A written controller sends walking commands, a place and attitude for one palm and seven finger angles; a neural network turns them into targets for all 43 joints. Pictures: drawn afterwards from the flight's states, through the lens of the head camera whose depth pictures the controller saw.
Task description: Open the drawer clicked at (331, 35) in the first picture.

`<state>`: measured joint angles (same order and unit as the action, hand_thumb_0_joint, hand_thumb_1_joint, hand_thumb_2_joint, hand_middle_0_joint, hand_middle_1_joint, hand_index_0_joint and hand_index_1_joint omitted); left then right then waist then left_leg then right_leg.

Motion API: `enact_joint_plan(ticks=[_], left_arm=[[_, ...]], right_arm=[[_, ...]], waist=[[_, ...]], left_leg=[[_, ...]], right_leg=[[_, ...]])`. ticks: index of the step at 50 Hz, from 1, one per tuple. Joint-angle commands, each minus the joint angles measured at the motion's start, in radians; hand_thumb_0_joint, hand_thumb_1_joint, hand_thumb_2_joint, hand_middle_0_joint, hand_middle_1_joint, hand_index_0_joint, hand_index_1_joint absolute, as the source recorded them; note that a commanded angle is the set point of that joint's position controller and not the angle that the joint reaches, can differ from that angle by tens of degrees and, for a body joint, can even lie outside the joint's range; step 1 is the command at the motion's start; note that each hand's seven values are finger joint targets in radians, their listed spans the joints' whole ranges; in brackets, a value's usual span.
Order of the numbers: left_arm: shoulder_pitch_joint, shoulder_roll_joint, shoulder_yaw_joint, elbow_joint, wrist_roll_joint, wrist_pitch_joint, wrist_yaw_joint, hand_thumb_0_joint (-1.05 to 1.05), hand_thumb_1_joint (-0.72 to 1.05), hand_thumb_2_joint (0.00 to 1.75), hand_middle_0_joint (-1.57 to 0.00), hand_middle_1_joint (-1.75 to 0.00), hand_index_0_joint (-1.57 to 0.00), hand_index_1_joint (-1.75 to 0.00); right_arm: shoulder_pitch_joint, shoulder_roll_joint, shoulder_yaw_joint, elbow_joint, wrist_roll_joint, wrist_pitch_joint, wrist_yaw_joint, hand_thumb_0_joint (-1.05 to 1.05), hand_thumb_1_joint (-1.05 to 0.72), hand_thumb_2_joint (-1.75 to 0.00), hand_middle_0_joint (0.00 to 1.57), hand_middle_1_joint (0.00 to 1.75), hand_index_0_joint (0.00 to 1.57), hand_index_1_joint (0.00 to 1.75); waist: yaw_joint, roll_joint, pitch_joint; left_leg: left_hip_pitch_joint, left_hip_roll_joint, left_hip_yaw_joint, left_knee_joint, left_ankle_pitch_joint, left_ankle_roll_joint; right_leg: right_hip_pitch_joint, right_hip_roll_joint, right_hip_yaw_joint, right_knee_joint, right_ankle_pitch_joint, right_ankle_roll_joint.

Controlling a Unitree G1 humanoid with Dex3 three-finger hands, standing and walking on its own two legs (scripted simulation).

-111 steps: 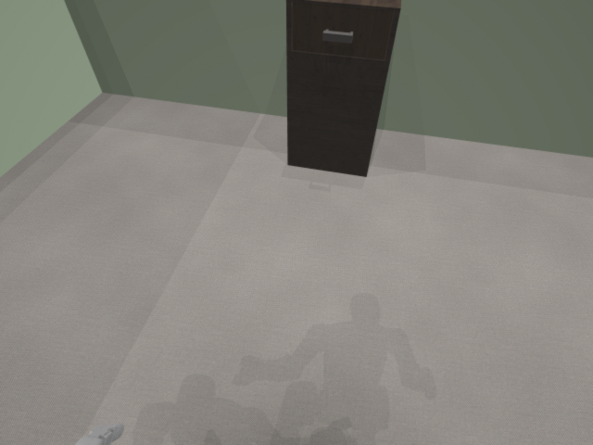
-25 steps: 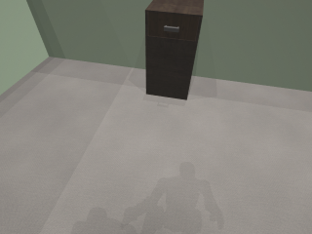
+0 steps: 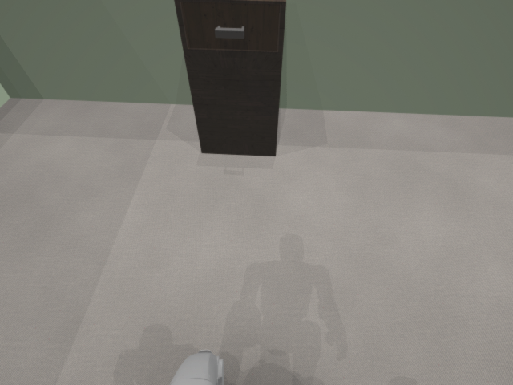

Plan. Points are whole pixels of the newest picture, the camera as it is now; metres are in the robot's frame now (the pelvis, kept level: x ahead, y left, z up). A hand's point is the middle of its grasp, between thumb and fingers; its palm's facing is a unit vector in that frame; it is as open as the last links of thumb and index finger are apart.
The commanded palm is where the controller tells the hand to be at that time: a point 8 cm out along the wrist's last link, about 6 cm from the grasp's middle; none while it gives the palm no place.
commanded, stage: walk to a spot facing it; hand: left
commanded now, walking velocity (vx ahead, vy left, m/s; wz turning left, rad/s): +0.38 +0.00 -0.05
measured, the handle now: (230, 30) +1.35 +0.21 -0.06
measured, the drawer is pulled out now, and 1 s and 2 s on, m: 0.00 0.00 0.00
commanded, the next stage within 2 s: turn to face it in 0.88 s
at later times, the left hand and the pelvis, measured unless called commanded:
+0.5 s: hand (158, 290) +0.31 +0.24 -0.17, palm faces -0.02 -0.99 -0.14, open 7.3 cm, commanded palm none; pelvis +0.24 +0.07 +0.01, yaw -4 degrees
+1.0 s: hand (211, 197) +0.58 +0.17 -0.17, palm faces -0.16 -0.97 -0.21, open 7.1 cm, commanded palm none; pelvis +0.48 +0.00 +0.00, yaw -11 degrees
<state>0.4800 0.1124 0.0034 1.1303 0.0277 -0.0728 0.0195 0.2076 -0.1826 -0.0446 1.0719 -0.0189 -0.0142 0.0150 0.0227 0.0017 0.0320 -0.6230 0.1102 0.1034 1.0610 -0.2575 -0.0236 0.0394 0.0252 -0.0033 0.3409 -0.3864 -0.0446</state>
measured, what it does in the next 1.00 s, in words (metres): walks ahead: left foot, then right foot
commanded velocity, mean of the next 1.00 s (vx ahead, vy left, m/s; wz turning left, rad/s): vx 0.33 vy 0.00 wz -0.17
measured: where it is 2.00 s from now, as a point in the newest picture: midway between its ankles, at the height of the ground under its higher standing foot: (266, 279)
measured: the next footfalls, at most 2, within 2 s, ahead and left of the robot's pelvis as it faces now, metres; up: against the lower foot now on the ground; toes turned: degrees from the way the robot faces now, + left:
left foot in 0.16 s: +0.26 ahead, +0.12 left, +0.00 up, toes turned +8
right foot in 0.80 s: +0.50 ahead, -0.11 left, +0.00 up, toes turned -19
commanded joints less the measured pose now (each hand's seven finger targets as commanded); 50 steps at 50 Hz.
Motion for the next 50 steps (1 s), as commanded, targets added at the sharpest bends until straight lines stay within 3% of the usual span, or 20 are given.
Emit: enact_joint_plan(ticks=[1,4,6,7,8,9,10,13,16,24,32,36,38,39,40,41,42,44,47,50], left_arm=[[0.064,0.155,0.035,-0.012,-0.005,-0.015,0.016,0.0,0.9,0.9,-0.2,-0.3,-0.2,-0.3],[0.05,0.188,0.049,-0.004,-0.006,-0.016,0.019,0.0,0.9,0.9,-0.2,-0.3,-0.2,-0.3],[0.024,0.209,0.057,-0.013,-0.007,-0.018,0.02,0.0,0.9,0.9,-0.2,-0.3,-0.2,-0.3],[0.026,0.197,0.059,-0.017,-0.012,-0.018,0.017,0.0,0.9,0.9,-0.2,-0.3,-0.2,-0.3],[0.105,0.145,0.059,-0.025,-0.025,-0.014,0.006,0.0,0.9,0.9,-0.2,-0.3,-0.2,-0.3],[0.128,0.094,0.049,-0.049,-0.032,-0.011,-0.003,0.0,0.9,0.9,-0.2,-0.3,-0.2,-0.3],[0.048,0.109,0.046,-0.065,-0.025,-0.006,0.001,0.0,0.9,0.9,-0.2,-0.3,-0.2,-0.3],[-0.053,0.08,0.055,-0.073,0.001,0.018,-0.02,0.0,0.9,0.9,-0.2,-0.3,-0.2,-0.3],[-0.001,0.043,0.053,-0.068,0.01,0.058,-0.027,0.0,0.9,0.9,-0.2,-0.3,-0.2,-0.3],[-0.231,0.088,0.07,-0.156,0.007,0.074,-0.042,0.0,0.9,0.9,-0.2,-0.3,-0.2,-0.3],[-0.452,0.062,0.052,-0.208,0.002,0.059,-0.049,0.0,0.9,0.9,-0.2,-0.3,-0.2,-0.3],[-0.423,0.066,0.051,-0.202,0.003,0.045,-0.046,0.0,0.9,0.9,-0.2,-0.3,-0.2,-0.3],[-0.259,0.095,0.059,-0.152,0.005,0.03,-0.04,0.0,0.9,0.9,-0.2,-0.3,-0.2,-0.3],[-0.113,0.136,0.073,-0.103,0.009,0.019,-0.035,0.0,0.9,0.9,-0.2,-0.3,-0.2,-0.3],[0.017,0.227,0.098,-0.065,0.01,0.005,-0.024,0.0,0.9,0.9,-0.2,-0.3,-0.2,-0.3],[0.099,0.307,0.115,-0.041,-0.007,0.004,-0.014,0.0,0.9,0.9,-0.2,-0.3,-0.2,-0.3],[0.059,0.311,0.115,-0.047,-0.021,0.011,-0.006,0.0,0.9,0.9,-0.2,-0.3,-0.2,-0.3],[-0.083,0.216,0.091,-0.072,-0.02,0.012,0.0,0.0,0.9,0.9,-0.2,-0.3,-0.2,-0.3],[-0.172,0.137,0.056,-0.077,-0.004,-0.005,0.004,0.0,0.9,0.9,-0.2,-0.3,-0.2,-0.3],[-0.219,0.134,0.054,-0.096,-0.002,-0.009,0.003,0.0,0.9,0.9,-0.2,-0.3,-0.2,-0.3]], right_arm=[[-0.135,-0.019,0.002,-0.12,0.013,-0.03,0.021,0.0,-0.9,-0.9,0.2,0.3,0.2,0.3],[-0.1,-0.031,-0.003,-0.115,0.014,-0.045,0.014,0.0,-0.9,-0.9,0.2,0.3,0.2,0.3],[0.104,-0.069,-0.018,-0.056,0.004,-0.055,-0.002,0.0,-0.9,-0.9,0.2,0.3,0.2,0.3],[0.255,-0.119,-0.031,-0.009,-0.005,-0.055,-0.011,0.0,-0.9,-0.9,0.2,0.3,0.2,0.3],[0.353,-0.215,-0.053,0.01,-0.023,-0.055,-0.023,0.0,-0.9,-0.9,0.2,0.3,0.2,0.3],[0.383,-0.288,-0.066,0.008,-0.014,-0.049,-0.026,0.0,-0.9,-0.9,0.2,0.3,0.2,0.3],[0.281,-0.249,-0.06,-0.006,0.003,-0.045,-0.031,0.0,-0.9,-0.9,0.2,0.3,0.2,0.3],[0.109,-0.068,-0.012,-0.039,-0.003,-0.071,-0.033,0.0,-0.9,-0.9,0.2,0.3,0.2,0.3],[0.091,-0.039,-0.007,-0.028,0.0,-0.087,-0.033,0.0,-0.9,-0.9,0.2,0.3,0.2,0.3],[0.228,-0.068,-0.016,0.004,0.009,-0.098,-0.042,0.0,-0.9,-0.9,0.2,0.3,0.2,0.3],[0.392,-0.054,-0.008,0.073,-0.006,-0.085,-0.049,0.0,-0.9,-0.9,0.2,0.3,0.2,0.3],[0.397,-0.068,-0.009,0.09,-0.009,-0.076,-0.051,0.0,-0.9,-0.9,0.2,0.3,0.2,0.3],[0.368,-0.095,-0.012,0.086,-0.002,-0.072,-0.052,0.0,-0.9,-0.9,0.2,0.3,0.2,0.3],[0.338,-0.103,-0.014,0.073,0.005,-0.072,-0.046,0.0,-0.9,-0.9,0.2,0.3,0.2,0.3],[0.338,-0.063,-0.008,0.048,0.019,-0.076,-0.034,0.0,-0.9,-0.9,0.2,0.3,0.2,0.3],[0.328,-0.019,0.0,0.019,0.025,-0.085,-0.039,0.0,-0.9,-0.9,0.2,0.3,0.2,0.3],[0.245,-0.038,-0.006,0.001,0.024,-0.081,-0.044,0.0,-0.9,-0.9,0.2,0.3,0.2,0.3],[0.143,-0.011,-0.012,-0.019,0.018,-0.066,-0.036,0.0,-0.9,-0.9,0.2,0.3,0.2,0.3],[0.224,0.043,-0.005,0.007,-0.002,-0.023,-0.029,0.0,-0.9,-0.9,0.2,0.3,0.2,0.3],[0.25,0.059,-0.002,0.002,0.0,-0.008,-0.018,0.0,-0.9,-0.9,0.2,0.3,0.2,0.3]], waist=[[-0.008,-0.144,0.157],[-0.034,-0.152,0.101],[-0.128,-0.135,-0.015],[-0.185,-0.094,-0.111],[-0.186,0.136,-0.256],[-0.148,0.28,-0.306],[-0.122,0.153,-0.193],[-0.031,0.053,0.052],[0.027,0.067,0.048],[-0.024,0.038,0.075],[-0.104,0.095,0.121],[-0.074,0.116,0.094],[0.002,0.134,-0.017],[0.072,0.095,-0.104],[0.119,-0.047,-0.217],[0.109,-0.196,-0.301],[0.108,-0.081,-0.246],[0.054,0.008,-0.039],[-0.053,-0.036,0.058],[-0.09,-0.124,0.036]], left_leg=[[0.024,-0.022,0.05,-0.225,0.143,0.013],[0.201,-0.077,0.076,-0.349,0.135,0.05],[0.439,-0.12,0.076,-0.436,0.16,0.081],[0.634,-0.07,0.006,-0.465,0.181,0.101],[0.854,0.149,-0.304,-0.502,0.18,0.18],[0.868,0.36,-0.659,-0.696,0.142,0.274],[0.744,0.374,-0.686,-0.8,0.002,0.282],[0.352,0.234,-0.34,-0.849,-0.025,0.171],[0.246,0.176,-0.163,-0.882,-0.002,0.151],[0.503,0.177,-0.092,-0.924,0.158,0.138],[0.691,0.192,0.019,-0.851,0.469,0.141],[0.742,0.199,0.081,-0.729,0.785,0.136],[0.745,0.182,0.113,-0.518,1.01,0.105],[0.612,0.163,0.138,-0.325,0.925,0.077],[0.312,0.095,0.162,-0.049,0.558,0.037],[0.055,-0.074,0.114,0.283,-0.293,-0.01],[-0.009,-0.037,-0.036,0.376,-0.297,0.018],[-0.02,0.044,-0.074,0.334,-0.153,0.021],[0.105,0.064,-0.059,0.149,-0.083,0.003],[0.176,0.054,-0.025,-0.079,-0.014,-0.018]], right_leg=[[-0.14,-0.189,0.068,-0.156,0.658,-0.088],[-0.099,-0.203,0.04,-0.06,0.892,-0.075],[-0.104,-0.195,0.011,0.185,1.017,-0.053],[-0.179,-0.174,0.007,0.408,0.885,-0.033],[-0.364,-0.044,-0.053,0.713,0.421,-0.003],[-0.506,0.048,-0.001,1.043,-0.161,-0.006],[-0.578,-0.022,0.07,1.131,-0.123,-0.017],[-0.569,-0.125,0.049,1.061,0.081,0.006],[-0.521,-0.141,0.026,0.959,0.128,0.028],[-0.763,-0.174,0.008,0.721,0.296,0.072],[-0.725,-0.126,-0.107,0.402,0.237,0.035],[-0.597,-0.054,-0.173,0.292,0.136,-0.014],[-0.381,0.005,-0.209,0.212,0.147,-0.044],[-0.133,-0.01,-0.183,0.164,0.255,-0.064],[0.184,-0.226,0.062,0.165,0.378,-0.143],[0.358,-0.482,0.483,0.095,0.676,-0.289],[0.287,-0.487,0.451,0.046,0.696,-0.316],[-0.013,-0.412,0.275,-0.013,0.583,-0.223],[-0.299,-0.32,0.064,-0.09,0.514,-0.128],[-0.35,-0.262,-0.065,-0.084,0.559,-0.103]])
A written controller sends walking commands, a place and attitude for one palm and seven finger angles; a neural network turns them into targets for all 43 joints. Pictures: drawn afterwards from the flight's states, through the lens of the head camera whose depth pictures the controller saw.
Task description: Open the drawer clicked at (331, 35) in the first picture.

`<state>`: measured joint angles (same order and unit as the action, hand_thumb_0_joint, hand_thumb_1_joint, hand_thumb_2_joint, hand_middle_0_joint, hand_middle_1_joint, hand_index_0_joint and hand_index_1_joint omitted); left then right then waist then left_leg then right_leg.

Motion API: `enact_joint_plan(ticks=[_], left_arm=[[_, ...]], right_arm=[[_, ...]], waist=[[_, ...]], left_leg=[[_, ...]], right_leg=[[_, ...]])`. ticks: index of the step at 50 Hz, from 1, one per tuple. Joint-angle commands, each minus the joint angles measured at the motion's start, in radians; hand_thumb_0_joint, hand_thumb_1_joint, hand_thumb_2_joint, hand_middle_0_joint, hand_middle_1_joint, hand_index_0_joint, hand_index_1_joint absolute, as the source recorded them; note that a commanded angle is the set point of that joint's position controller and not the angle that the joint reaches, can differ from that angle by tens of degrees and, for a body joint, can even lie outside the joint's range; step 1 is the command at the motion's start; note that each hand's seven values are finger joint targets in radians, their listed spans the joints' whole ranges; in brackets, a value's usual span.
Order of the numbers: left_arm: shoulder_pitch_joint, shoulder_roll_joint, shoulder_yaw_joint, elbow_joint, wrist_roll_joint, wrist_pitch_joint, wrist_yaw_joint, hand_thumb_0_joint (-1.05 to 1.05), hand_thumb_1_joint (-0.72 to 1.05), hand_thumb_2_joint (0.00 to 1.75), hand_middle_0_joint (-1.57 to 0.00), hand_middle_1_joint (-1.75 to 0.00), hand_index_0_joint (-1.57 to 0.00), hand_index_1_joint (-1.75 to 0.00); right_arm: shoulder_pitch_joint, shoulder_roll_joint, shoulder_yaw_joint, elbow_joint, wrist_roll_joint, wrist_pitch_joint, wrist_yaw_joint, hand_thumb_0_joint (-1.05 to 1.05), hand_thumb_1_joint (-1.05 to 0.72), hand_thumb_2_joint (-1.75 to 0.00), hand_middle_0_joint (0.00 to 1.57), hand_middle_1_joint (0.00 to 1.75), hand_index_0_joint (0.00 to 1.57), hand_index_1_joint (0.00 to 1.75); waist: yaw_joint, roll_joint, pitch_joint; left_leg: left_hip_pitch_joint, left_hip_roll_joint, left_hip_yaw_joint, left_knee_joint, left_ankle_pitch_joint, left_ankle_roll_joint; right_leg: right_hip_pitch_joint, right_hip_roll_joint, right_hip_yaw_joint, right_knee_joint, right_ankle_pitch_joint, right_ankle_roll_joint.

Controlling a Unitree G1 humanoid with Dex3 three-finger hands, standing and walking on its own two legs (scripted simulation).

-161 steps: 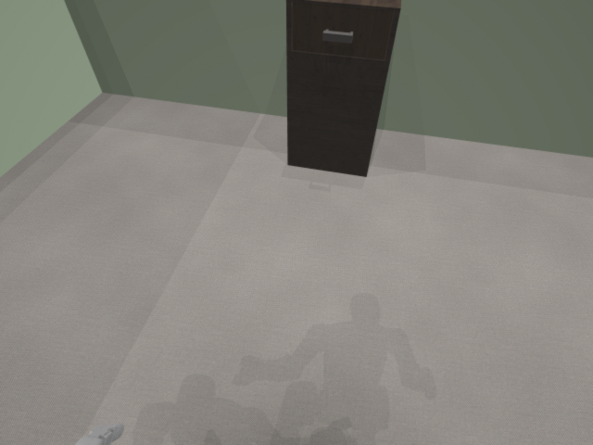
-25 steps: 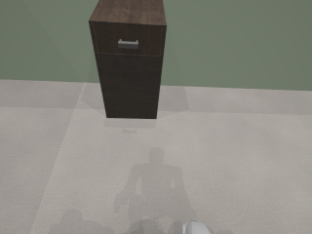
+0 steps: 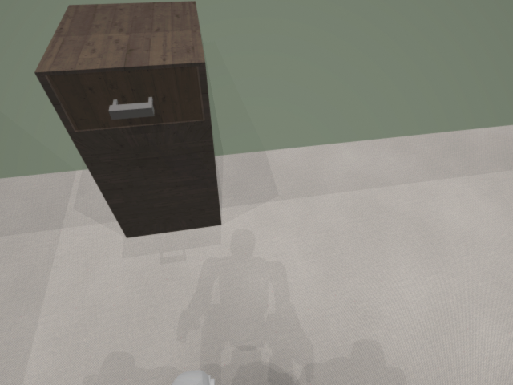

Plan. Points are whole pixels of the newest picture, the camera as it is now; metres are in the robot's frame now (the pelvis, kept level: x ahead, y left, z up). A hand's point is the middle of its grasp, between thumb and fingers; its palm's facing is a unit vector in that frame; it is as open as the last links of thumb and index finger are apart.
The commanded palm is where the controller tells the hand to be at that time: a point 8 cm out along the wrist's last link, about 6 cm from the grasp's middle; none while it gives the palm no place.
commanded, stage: turn to face it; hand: left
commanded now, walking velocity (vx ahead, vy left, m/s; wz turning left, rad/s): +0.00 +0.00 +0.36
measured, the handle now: (132, 106) +0.81 +0.38 -0.06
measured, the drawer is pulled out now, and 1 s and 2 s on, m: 0.00 0.00 0.00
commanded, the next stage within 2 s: take the last steps up to it in 0.54 s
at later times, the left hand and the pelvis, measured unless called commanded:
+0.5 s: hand (124, 383) +0.16 +0.24 -0.17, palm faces +0.15 -0.97 -0.19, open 7.3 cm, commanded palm none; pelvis +0.13 +0.06 +0.00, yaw +6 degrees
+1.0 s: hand out of the picture +0.08 +0.20 -0.18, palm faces +0.33 -0.93 -0.17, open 7.3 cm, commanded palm none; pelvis +0.17 +0.05 +0.00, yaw +14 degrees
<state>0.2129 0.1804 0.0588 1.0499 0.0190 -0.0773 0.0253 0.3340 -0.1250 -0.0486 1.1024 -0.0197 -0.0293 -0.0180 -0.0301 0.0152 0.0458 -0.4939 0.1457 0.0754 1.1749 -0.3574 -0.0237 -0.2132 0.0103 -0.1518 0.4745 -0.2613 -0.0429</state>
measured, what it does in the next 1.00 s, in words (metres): walks ahead: left foot, then right foot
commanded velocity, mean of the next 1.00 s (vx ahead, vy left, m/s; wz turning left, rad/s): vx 0.11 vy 0.00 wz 0.19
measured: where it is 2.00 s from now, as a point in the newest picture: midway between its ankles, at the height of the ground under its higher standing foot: (240, 347)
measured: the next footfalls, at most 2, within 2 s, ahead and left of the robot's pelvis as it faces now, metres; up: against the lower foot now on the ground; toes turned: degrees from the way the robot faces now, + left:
left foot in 0.18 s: +0.21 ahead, +0.15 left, +0.00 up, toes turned +11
right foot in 0.62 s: +0.20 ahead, -0.08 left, +0.00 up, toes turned +4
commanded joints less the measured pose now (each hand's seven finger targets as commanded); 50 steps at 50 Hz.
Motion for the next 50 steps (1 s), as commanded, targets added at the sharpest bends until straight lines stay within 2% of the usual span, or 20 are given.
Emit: enact_joint_plan(ticks=[1,6,8,9,10,11,14,19,26,29,30,31,32,33,36,42,46,47,49,50], left_arm=[[0.054,0.07,-0.003,-0.016,0.005,-0.003,-0.005,0.0,0.9,0.9,-0.2,-0.3,-0.2,-0.3],[0.09,0.113,0.002,0.007,0.004,0.013,-0.001,0.0,0.9,0.9,-0.2,-0.3,-0.2,-0.3],[0.119,0.104,-0.001,0.011,-0.002,0.028,0.004,0.0,0.9,0.9,-0.2,-0.3,-0.2,-0.3],[0.153,0.074,-0.004,0.003,-0.011,0.036,0.005,0.0,0.9,0.9,-0.2,-0.3,-0.2,-0.3],[0.192,0.042,-0.012,-0.007,-0.025,0.044,0.004,0.0,0.9,0.9,-0.2,-0.3,-0.2,-0.3],[0.172,0.056,-0.017,-0.017,-0.016,0.052,0.011,0.0,0.9,0.9,-0.2,-0.3,-0.2,-0.3],[0.087,0.056,-0.014,-0.022,-0.007,0.062,0.005,0.0,0.9,0.9,-0.2,-0.3,-0.2,-0.3],[0.099,0.032,-0.012,-0.026,-0.005,0.085,0.004,0.0,0.9,0.9,-0.2,-0.3,-0.2,-0.3],[0.094,0.025,-0.005,-0.059,-0.001,0.095,0.008,0.0,0.9,0.9,-0.2,-0.3,-0.2,-0.3],[0.143,0.043,-0.003,-0.048,0.0,0.083,0.012,0.0,0.9,0.9,-0.2,-0.3,-0.2,-0.3],[0.149,0.078,0.001,-0.053,0.004,0.074,0.017,0.0,0.9,0.9,-0.2,-0.3,-0.2,-0.3],[0.136,0.147,0.011,-0.061,0.012,0.067,0.021,0.0,0.9,0.9,-0.2,-0.3,-0.2,-0.3],[0.117,0.196,0.015,-0.084,0.008,0.07,0.018,0.0,0.9,0.9,-0.2,-0.3,-0.2,-0.3],[0.081,0.179,0.009,-0.093,0.008,0.069,0.018,0.0,0.9,0.9,-0.2,-0.3,-0.2,-0.3],[0.052,0.118,0.005,-0.083,0.007,0.059,0.012,0.0,0.9,0.9,-0.2,-0.3,-0.2,-0.3],[0.213,0.131,0.013,-0.011,0.017,0.033,-0.001,0.0,0.9,0.9,-0.2,-0.3,-0.2,-0.3],[0.183,0.129,0.014,0.009,0.004,0.037,-0.009,0.0,0.9,0.9,-0.2,-0.3,-0.2,-0.3],[0.172,0.101,0.008,0.008,-0.004,0.04,-0.012,0.0,0.9,0.9,-0.2,-0.3,-0.2,-0.3],[0.121,0.015,-0.012,-0.034,-0.005,0.041,-0.026,0.0,0.9,0.9,-0.2,-0.3,-0.2,-0.3],[0.039,0.028,-0.01,-0.067,0.006,0.04,-0.025,0.0,0.9,0.9,-0.2,-0.3,-0.2,-0.3]], right_arm=[[0.091,-0.003,0.006,-0.038,0.003,0.007,0.018,0.0,-0.9,-0.9,0.2,0.3,0.2,0.3],[-0.007,-0.048,0.007,-0.064,0.005,-0.01,0.025,0.0,-0.9,-0.9,0.2,0.3,0.2,0.3],[0.076,-0.112,-0.004,-0.038,-0.002,-0.019,0.022,0.0,-0.9,-0.9,0.2,0.3,0.2,0.3],[0.142,-0.2,-0.02,-0.038,-0.01,-0.023,0.015,0.0,-0.9,-0.9,0.2,0.3,0.2,0.3],[0.162,-0.268,-0.028,-0.04,-0.008,-0.018,0.005,0.0,-0.9,-0.9,0.2,0.3,0.2,0.3],[0.119,-0.256,-0.015,-0.042,-0.002,-0.008,-0.005,0.0,-0.9,-0.9,0.2,0.3,0.2,0.3],[-0.041,-0.194,-0.003,-0.087,-0.002,-0.006,-0.014,0.0,-0.9,-0.9,0.2,0.3,0.2,0.3],[-0.072,-0.197,-0.015,-0.103,0.001,0.005,-0.012,0.0,-0.9,-0.9,0.2,0.3,0.2,0.3],[-0.12,-0.21,-0.031,-0.123,-0.005,0.032,-0.003,0.0,-0.9,-0.9,0.2,0.3,0.2,0.3],[-0.133,-0.2,-0.033,-0.126,0.005,0.038,0.002,0.0,-0.9,-0.9,0.2,0.3,0.2,0.3],[-0.125,-0.165,-0.03,-0.132,0.011,0.039,0.007,0.0,-0.9,-0.9,0.2,0.3,0.2,0.3],[-0.123,-0.11,-0.02,-0.149,0.018,0.043,0.011,0.0,-0.9,-0.9,0.2,0.3,0.2,0.3],[-0.153,-0.113,-0.02,-0.17,0.013,0.053,0.013,0.0,-0.9,-0.9,0.2,0.3,0.2,0.3],[-0.155,-0.127,-0.028,-0.162,0.006,0.063,0.015,0.0,-0.9,-0.9,0.2,0.3,0.2,0.3],[-0.096,-0.116,-0.027,-0.12,-0.005,0.06,0.024,0.0,-0.9,-0.9,0.2,0.3,0.2,0.3],[-0.157,-0.084,-0.016,-0.138,-0.003,0.024,0.035,0.0,-0.9,-0.9,0.2,0.3,0.2,0.3],[-0.033,-0.071,-0.004,-0.088,0.001,0.0,0.025,0.0,-0.9,-0.9,0.2,0.3,0.2,0.3],[0.021,-0.098,-0.005,-0.062,0.002,-0.009,0.017,0.0,-0.9,-0.9,0.2,0.3,0.2,0.3],[0.167,-0.239,-0.04,-0.03,-0.004,-0.012,0.001,0.0,-0.9,-0.9,0.2,0.3,0.2,0.3],[0.202,-0.25,-0.042,-0.021,-0.01,-0.003,-0.004,0.0,-0.9,-0.9,0.2,0.3,0.2,0.3]], waist=[[-0.026,-0.151,0.019],[0.004,-0.159,0.011],[-0.025,-0.032,-0.065],[-0.035,0.158,-0.135],[-0.027,0.346,-0.177],[-0.014,0.289,-0.16],[0.017,0.177,-0.038],[0.023,0.074,-0.113],[0.029,0.119,-0.07],[0.057,0.072,-0.06],[0.059,-0.008,-0.055],[0.048,-0.211,-0.037],[0.059,-0.281,-0.005],[0.052,-0.216,-0.004],[0.022,-0.187,0.056],[0.091,-0.169,0.031],[0.035,-0.15,-0.019],[0.014,-0.07,-0.035],[-0.049,0.268,-0.047],[-0.075,0.196,0.028]], left_leg=[[0.066,0.008,0.017,-0.264,0.116,-0.02],[0.152,-0.047,0.046,-0.512,0.225,-0.002],[0.334,-0.052,0.022,-0.645,0.464,0.009],[0.477,0.082,-0.151,-0.671,0.75,0.07],[0.501,0.26,-0.354,-0.751,0.969,0.195],[0.436,0.277,-0.378,-0.808,0.861,0.24],[0.287,0.194,-0.288,-0.833,0.655,0.209],[0.304,0.135,-0.225,-0.873,0.488,0.194],[0.225,0.114,-0.258,-0.894,0.236,0.186],[0.16,0.055,-0.228,-0.811,0.201,0.131],[0.099,0.0,-0.188,-0.728,0.154,0.088],[0.021,-0.115,-0.061,-0.59,0.022,0.022],[0.047,-0.14,-0.037,-0.442,-0.133,0.005],[0.076,-0.125,-0.072,-0.316,-0.147,0.008],[0.015,-0.092,-0.058,-0.197,-0.034,0.009],[0.01,-0.086,0.003,-0.441,-0.084,0.015],[0.287,-0.123,0.064,-0.729,0.052,0.023],[0.422,-0.103,0.033,-0.792,0.084,0.028],[0.611,0.216,-0.382,-0.943,-0.019,0.166],[0.568,0.28,-0.449,-0.992,-0.029,0.232]], right_leg=[[-0.091,-0.235,0.072,-0.208,0.447,-0.099],[0.016,-0.237,0.033,-0.104,0.44,-0.046],[0.02,-0.195,-0.001,0.103,0.384,0.007],[-0.088,-0.117,-0.033,0.278,0.134,0.056],[-0.156,-0.037,-0.016,0.498,-0.383,0.089],[-0.151,-0.048,0.076,0.612,-0.437,0.08],[-0.214,-0.117,0.126,0.606,-0.303,0.084],[-0.163,-0.093,0.113,0.463,-0.203,0.096],[-0.088,-0.066,0.091,0.246,-0.142,0.089],[0.045,-0.063,0.084,0.001,0.037,0.088],[0.101,-0.132,0.167,-0.113,0.049,0.07],[0.097,-0.308,0.355,-0.197,0.045,0.004],[-0.034,-0.434,0.44,-0.27,0.036,-0.09],[-0.104,-0.422,0.419,-0.301,-0.08,-0.122],[-0.069,-0.318,0.303,-0.303,-0.141,-0.074],[0.113,-0.322,0.27,-0.266,-0.087,-0.102],[0.023,-0.251,0.17,-0.159,-0.09,-0.057],[-0.066,-0.211,0.131,-0.088,-0.101,-0.026],[-0.374,-0.069,-0.021,0.28,-0.228,0.053],[-0.467,-0.072,0.032,0.435,-0.3,0.042]])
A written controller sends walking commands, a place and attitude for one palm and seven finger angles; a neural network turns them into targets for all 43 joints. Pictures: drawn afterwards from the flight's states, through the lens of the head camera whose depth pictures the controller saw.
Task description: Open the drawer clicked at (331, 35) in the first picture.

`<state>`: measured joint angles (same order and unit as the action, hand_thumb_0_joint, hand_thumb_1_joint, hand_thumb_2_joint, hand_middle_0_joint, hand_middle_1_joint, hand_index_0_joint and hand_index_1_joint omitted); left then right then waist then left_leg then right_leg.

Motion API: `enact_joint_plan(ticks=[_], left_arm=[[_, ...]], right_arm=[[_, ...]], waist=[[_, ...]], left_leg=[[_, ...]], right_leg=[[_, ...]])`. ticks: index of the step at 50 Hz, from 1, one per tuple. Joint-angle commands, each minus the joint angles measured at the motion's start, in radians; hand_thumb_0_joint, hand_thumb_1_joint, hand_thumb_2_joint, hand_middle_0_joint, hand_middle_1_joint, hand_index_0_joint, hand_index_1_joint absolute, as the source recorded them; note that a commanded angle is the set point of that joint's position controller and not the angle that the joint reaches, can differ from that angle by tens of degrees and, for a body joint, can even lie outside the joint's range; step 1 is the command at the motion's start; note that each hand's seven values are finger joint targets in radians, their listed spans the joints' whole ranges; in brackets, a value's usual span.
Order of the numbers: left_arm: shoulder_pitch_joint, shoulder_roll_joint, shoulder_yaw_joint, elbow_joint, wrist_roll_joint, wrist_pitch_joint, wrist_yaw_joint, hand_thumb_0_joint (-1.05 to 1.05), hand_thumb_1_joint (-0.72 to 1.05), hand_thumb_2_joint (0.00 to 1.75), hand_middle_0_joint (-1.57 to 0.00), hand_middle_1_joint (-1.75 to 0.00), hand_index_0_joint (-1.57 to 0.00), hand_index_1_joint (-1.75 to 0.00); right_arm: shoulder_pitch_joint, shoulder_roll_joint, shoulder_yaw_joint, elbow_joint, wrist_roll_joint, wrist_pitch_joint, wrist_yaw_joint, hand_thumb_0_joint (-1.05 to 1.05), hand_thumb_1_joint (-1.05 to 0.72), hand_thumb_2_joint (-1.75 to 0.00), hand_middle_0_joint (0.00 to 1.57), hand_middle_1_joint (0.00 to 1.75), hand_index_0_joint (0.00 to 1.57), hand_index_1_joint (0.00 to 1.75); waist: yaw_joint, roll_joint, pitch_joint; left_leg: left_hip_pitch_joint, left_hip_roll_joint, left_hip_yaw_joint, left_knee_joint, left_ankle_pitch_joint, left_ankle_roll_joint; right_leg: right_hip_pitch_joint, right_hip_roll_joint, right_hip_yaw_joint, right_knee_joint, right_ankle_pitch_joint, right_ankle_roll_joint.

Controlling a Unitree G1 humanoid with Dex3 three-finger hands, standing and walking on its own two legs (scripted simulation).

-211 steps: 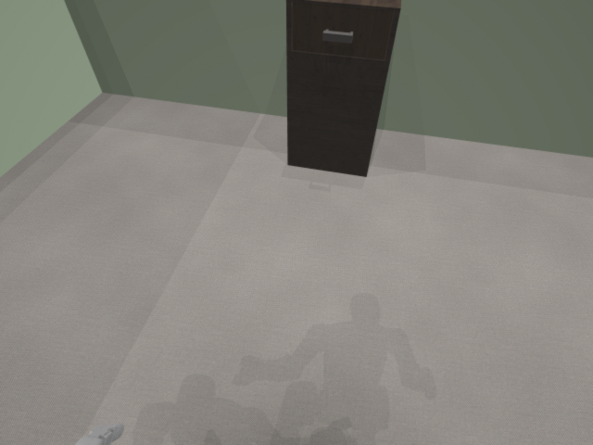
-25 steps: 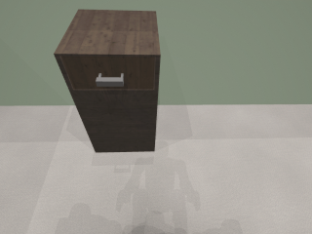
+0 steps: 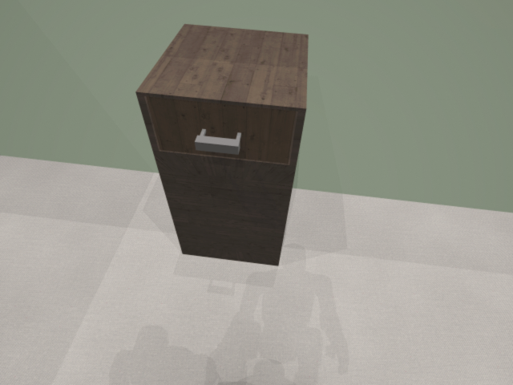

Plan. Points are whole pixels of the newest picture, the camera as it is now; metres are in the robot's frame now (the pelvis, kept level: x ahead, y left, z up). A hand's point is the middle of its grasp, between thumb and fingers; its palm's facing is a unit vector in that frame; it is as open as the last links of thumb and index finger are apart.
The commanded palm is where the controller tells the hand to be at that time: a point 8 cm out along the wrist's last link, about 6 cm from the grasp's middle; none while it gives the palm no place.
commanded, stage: take the last steps up to it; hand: left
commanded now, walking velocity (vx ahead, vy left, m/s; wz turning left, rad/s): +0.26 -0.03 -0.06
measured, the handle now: (219, 139) +0.70 +0.17 -0.06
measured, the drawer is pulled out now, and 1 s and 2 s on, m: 0.00 0.00 0.00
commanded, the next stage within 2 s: come to a stop and stand still in 0.38 s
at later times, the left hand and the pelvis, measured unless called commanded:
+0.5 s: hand (189, 375) +0.17 +0.14 -0.16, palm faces +0.05 -0.98 -0.21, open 7.2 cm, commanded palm none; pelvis +0.14 -0.04 +0.01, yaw +0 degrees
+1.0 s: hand (186, 342) +0.22 +0.16 -0.16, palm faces -0.01 -0.96 -0.30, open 7.3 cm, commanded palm none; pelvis +0.16 -0.05 +0.00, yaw -4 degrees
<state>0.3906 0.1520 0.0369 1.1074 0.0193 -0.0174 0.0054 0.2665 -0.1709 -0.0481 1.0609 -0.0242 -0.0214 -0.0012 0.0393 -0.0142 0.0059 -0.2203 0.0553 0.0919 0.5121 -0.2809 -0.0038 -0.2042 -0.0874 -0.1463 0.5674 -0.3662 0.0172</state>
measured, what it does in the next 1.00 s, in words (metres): walks ahead: right foot, then left foot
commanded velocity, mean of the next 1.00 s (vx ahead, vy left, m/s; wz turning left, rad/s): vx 0.00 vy -0.02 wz -0.01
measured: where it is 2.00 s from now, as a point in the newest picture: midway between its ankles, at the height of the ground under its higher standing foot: outside the picture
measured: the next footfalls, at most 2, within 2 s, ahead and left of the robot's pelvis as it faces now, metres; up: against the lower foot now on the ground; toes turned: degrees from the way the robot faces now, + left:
right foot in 0.28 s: +0.19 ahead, -0.14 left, +0.00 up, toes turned -9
left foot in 0.62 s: +0.26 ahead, +0.09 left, +0.00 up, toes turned +5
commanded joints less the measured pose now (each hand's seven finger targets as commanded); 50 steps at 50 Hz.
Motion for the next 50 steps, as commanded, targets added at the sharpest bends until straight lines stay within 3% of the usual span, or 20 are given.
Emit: enact_joint_plan(ticks=[1,3,7,12,13,15,16,18,21,25,28,30,32,33,35,39,44,48,49,50], left_arm=[[-0.16,0.062,0.016,-0.123,0.015,-0.016,-0.006,0.0,0.9,0.9,-0.2,-0.3,-0.2,-0.3],[-0.167,0.061,0.02,-0.109,0.01,-0.015,-0.016,0.0,0.9,0.9,-0.2,-0.3,-0.2,-0.3],[-0.114,0.026,0.014,-0.086,0.0,-0.011,-0.026,0.0,0.9,0.9,-0.2,-0.3,-0.2,-0.3],[-0.007,0.038,0.025,-0.049,0.005,-0.02,-0.025,0.0,0.9,0.9,-0.2,-0.3,-0.2,-0.3],[0.071,0.078,0.035,-0.026,0.008,-0.028,-0.02,0.0,0.9,0.9,-0.2,-0.3,-0.2,-0.3],[0.206,0.246,0.067,-0.002,0.006,-0.04,-0.001,0.0,0.9,0.9,-0.2,-0.3,-0.2,-0.3],[0.176,0.229,0.061,-0.01,-0.004,-0.037,0.006,0.0,0.9,0.9,-0.2,-0.3,-0.2,-0.3],[0.027,0.163,0.046,-0.039,-0.002,-0.038,0.014,0.0,0.9,0.9,-0.2,-0.3,-0.2,-0.3],[-0.065,0.093,0.025,-0.068,0.008,-0.045,0.022,0.0,0.9,0.9,-0.2,-0.3,-0.2,-0.3],[-0.058,0.107,0.021,-0.056,0.009,-0.043,0.024,0.0,0.9,0.9,-0.2,-0.3,-0.2,-0.3],[-0.078,0.1,0.012,-0.048,-0.001,-0.026,0.029,0.0,0.9,0.9,-0.2,-0.3,-0.2,-0.3],[-0.068,0.082,0.003,-0.039,-0.01,-0.015,0.031,0.0,0.9,0.9,-0.2,-0.3,-0.2,-0.3],[-0.023,0.054,-0.002,-0.043,-0.014,0.004,0.041,0.0,0.9,0.9,-0.2,-0.3,-0.2,-0.3],[-0.02,0.053,-0.002,-0.045,-0.008,0.015,0.044,0.0,0.9,0.9,-0.2,-0.3,-0.2,-0.3],[-0.021,0.062,0.0,-0.035,-0.008,0.034,0.038,0.0,0.9,0.9,-0.2,-0.3,-0.2,-0.3],[-0.048,0.09,0.016,-0.075,-0.003,0.057,0.031,0.0,0.9,0.9,-0.2,-0.3,-0.2,-0.3],[-0.092,0.076,0.03,-0.121,-0.001,0.058,0.024,0.0,0.9,0.9,-0.2,-0.3,-0.2,-0.3],[-0.041,0.074,0.031,-0.115,-0.004,0.049,0.022,0.0,0.9,0.9,-0.2,-0.3,-0.2,-0.3],[-0.019,0.09,0.031,-0.108,0.003,0.043,0.022,0.0,0.9,0.9,-0.2,-0.3,-0.2,-0.3],[-0.037,0.135,0.033,-0.114,0.011,0.037,0.026,0.0,0.9,0.9,-0.2,-0.3,-0.2,-0.3]], right_arm=[[0.237,-0.174,-0.033,0.022,-0.006,-0.013,-0.021,0.0,-0.9,-0.9,0.2,0.3,0.2,0.3],[0.164,-0.12,-0.015,0.007,-0.004,-0.024,-0.027,0.0,-0.9,-0.9,0.2,0.3,0.2,0.3],[0.116,-0.12,-0.012,0.006,-0.004,-0.038,-0.03,0.0,-0.9,-0.9,0.2,0.3,0.2,0.3],[0.089,-0.126,-0.022,0.02,0.002,-0.025,-0.025,0.0,-0.9,-0.9,0.2,0.3,0.2,0.3],[0.092,-0.106,-0.018,0.023,0.008,-0.027,-0.022,0.0,-0.9,-0.9,0.2,0.3,0.2,0.3],[0.104,-0.03,-0.004,-0.017,0.019,-0.028,-0.011,0.0,-0.9,-0.9,0.2,0.3,0.2,0.3],[0.076,-0.056,-0.01,-0.02,0.014,-0.02,-0.013,0.0,-0.9,-0.9,0.2,0.3,0.2,0.3],[0.023,-0.044,-0.014,-0.019,0.008,-0.015,-0.007,0.0,-0.9,-0.9,0.2,0.3,0.2,0.3],[0.079,0.001,-0.003,0.006,0.002,-0.001,0.0,0.0,-0.9,-0.9,0.2,0.3,0.2,0.3],[0.064,0.027,0.011,-0.001,0.009,0.002,0.0,0.0,-0.9,-0.9,0.2,0.3,0.2,0.3],[0.057,0.023,0.027,0.012,0.014,-0.001,-0.015,0.0,-0.9,-0.9,0.2,0.3,0.2,0.3],[0.084,-0.026,0.023,0.024,0.016,-0.012,-0.021,0.0,-0.9,-0.9,0.2,0.3,0.2,0.3],[0.058,-0.117,0.009,0.003,0.017,-0.011,-0.034,0.0,-0.9,-0.9,0.2,0.3,0.2,0.3],[0.031,-0.132,0.002,-0.006,0.016,0.003,-0.038,0.0,-0.9,-0.9,0.2,0.3,0.2,0.3],[-0.014,-0.121,0.003,-0.014,0.017,0.012,-0.048,0.0,-0.9,-0.9,0.2,0.3,0.2,0.3],[0.007,-0.167,-0.026,-0.034,0.01,0.028,-0.067,0.0,-0.9,-0.9,0.2,0.3,0.2,0.3],[-0.048,-0.188,-0.048,-0.069,0.0,0.04,-0.062,0.0,-0.9,-0.9,0.2,0.3,0.2,0.3],[-0.109,-0.183,-0.049,-0.083,0.001,0.047,-0.039,0.0,-0.9,-0.9,0.2,0.3,0.2,0.3],[-0.105,-0.165,-0.047,-0.081,0.006,0.05,-0.033,0.0,-0.9,-0.9,0.2,0.3,0.2,0.3],[-0.083,-0.122,-0.041,-0.08,0.013,0.053,-0.027,0.0,-0.9,-0.9,0.2,0.3,0.2,0.3]], waist=[[-0.132,0.188,0.096],[-0.102,0.182,0.17],[-0.054,0.151,0.124],[0.005,0.087,0.073],[0.044,0.019,0.043],[0.08,-0.345,-0.044],[0.072,-0.228,-0.017],[0.021,-0.175,0.1],[-0.048,-0.085,0.084],[-0.047,-0.065,0.035],[-0.046,-0.073,-0.001],[-0.051,-0.008,-0.05],[-0.029,0.127,-0.053],[-0.025,0.115,0.012],[-0.022,0.231,0.063],[-0.05,0.201,-0.031],[-0.055,0.131,-0.144],[-0.016,0.163,-0.124],[-0.009,0.094,-0.106],[-0.017,-0.041,-0.07]], left_leg=[[0.227,0.341,-0.402,-0.338,-0.135,0.207],[0.136,0.298,-0.311,-0.343,-0.028,0.19],[0.094,0.231,-0.136,-0.295,0.231,0.171],[-0.009,0.16,-0.063,-0.125,0.115,0.11],[-0.059,0.111,-0.012,0.008,0.099,0.081],[-0.324,-0.037,0.048,0.516,-0.339,0.028],[-0.345,0.0,-0.046,0.643,-0.323,0.035],[-0.364,0.056,-0.085,0.71,-0.169,0.035],[-0.252,0.069,-0.056,0.549,-0.082,0.013],[-0.164,0.038,-0.011,0.279,-0.054,-0.008],[-0.041,0.009,-0.011,0.05,0.084,-0.025],[0.105,0.048,-0.048,-0.099,0.405,-0.017],[0.112,0.204,-0.162,-0.093,0.746,0.064],[0.056,0.218,-0.151,-0.107,0.68,0.084],[0.015,0.234,-0.192,-0.173,0.715,0.12],[0.143,0.319,-0.227,-0.154,0.899,0.216],[0.225,0.296,-0.179,-0.1,0.8,0.205],[0.053,0.228,-0.129,-0.081,0.463,0.127],[0.001,0.177,-0.102,-0.043,0.327,0.087],[-0.075,0.099,-0.061,0.034,0.126,0.038]], right_leg=[[-0.469,-0.007,0.071,0.414,-0.168,-0.029],[-0.469,-0.042,0.106,0.452,-0.075,-0.026],[-0.306,-0.032,0.062,0.266,-0.001,-0.011],[0.001,0.055,-0.026,-0.01,0.194,-0.018],[0.118,0.03,0.021,-0.064,0.203,-0.03],[0.293,-0.336,0.558,-0.323,0.13,-0.184],[0.224,-0.342,0.583,-0.368,0.029,-0.223],[0.027,-0.303,0.496,-0.393,-0.035,-0.205],[-0.066,-0.215,0.234,-0.37,0.232,-0.17],[-0.022,-0.182,0.156,-0.327,0.441,-0.188],[0.02,-0.125,0.107,-0.239,0.555,-0.147],[0.006,-0.068,0.085,-0.129,0.49,-0.078],[-0.019,-0.007,0.068,-0.101,0.188,-0.019],[-0.021,0.013,0.068,-0.098,0.102,-0.015],[-0.036,0.019,0.058,0.002,0.034,-0.006],[-0.173,0.036,0.128,0.313,-0.203,-0.011],[-0.219,0.052,0.148,0.345,-0.152,0.003],[-0.008,0.05,0.104,0.003,0.072,-0.005],[0.045,0.055,0.093,-0.12,0.187,0.0],[0.062,-0.025,0.188,-0.226,0.254,-0.015]])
